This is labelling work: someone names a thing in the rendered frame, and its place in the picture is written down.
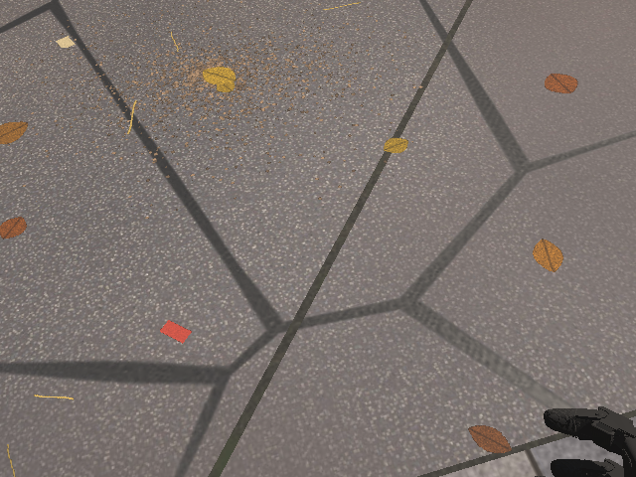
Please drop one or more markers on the robot right hand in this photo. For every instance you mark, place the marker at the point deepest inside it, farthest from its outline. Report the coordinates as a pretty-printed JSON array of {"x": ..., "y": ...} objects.
[{"x": 607, "y": 429}]

